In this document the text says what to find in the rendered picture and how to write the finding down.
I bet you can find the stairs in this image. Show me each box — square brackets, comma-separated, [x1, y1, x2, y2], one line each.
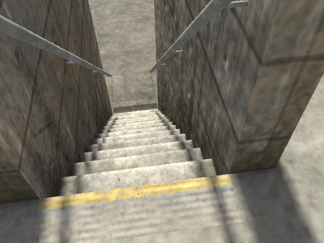
[56, 109, 217, 196]

